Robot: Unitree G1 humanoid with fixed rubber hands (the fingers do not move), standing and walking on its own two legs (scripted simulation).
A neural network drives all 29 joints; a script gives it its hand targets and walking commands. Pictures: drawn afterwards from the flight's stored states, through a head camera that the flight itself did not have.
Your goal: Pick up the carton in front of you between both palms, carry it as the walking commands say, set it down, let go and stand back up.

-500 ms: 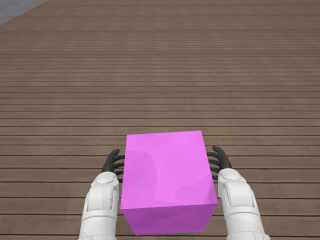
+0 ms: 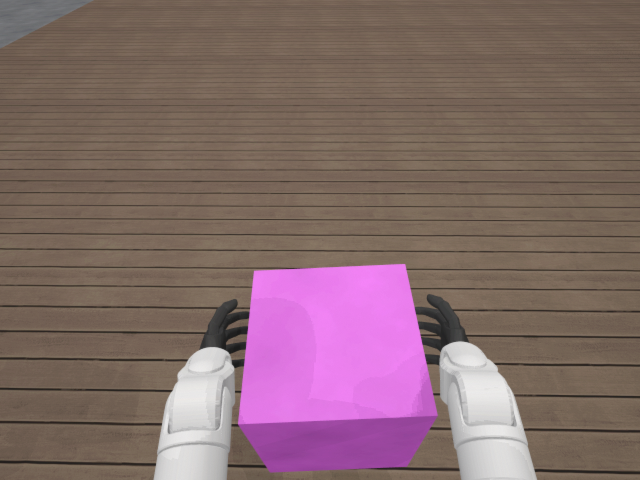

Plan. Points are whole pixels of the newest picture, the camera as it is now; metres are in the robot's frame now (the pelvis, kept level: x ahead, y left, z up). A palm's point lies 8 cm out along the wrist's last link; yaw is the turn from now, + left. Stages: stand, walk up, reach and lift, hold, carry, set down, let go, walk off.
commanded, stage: hold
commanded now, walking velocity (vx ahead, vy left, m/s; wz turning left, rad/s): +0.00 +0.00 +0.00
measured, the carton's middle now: (334, 373) +0.31 +0.00 -0.05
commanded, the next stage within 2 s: set down in 0.78 s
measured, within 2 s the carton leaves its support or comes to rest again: neither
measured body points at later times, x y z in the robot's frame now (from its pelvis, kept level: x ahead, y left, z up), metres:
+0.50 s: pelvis -0.03 -0.02 +0.00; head -0.08 -0.03 +0.44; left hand +0.27 +0.15 +0.04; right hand +0.28 -0.16 +0.04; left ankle +0.00 +0.10 -0.74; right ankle +0.03 -0.13 -0.74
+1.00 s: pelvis -0.01 -0.02 +0.00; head -0.04 -0.03 +0.45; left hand +0.30 +0.15 +0.03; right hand +0.32 -0.15 +0.03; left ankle +0.00 +0.10 -0.74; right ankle +0.03 -0.13 -0.74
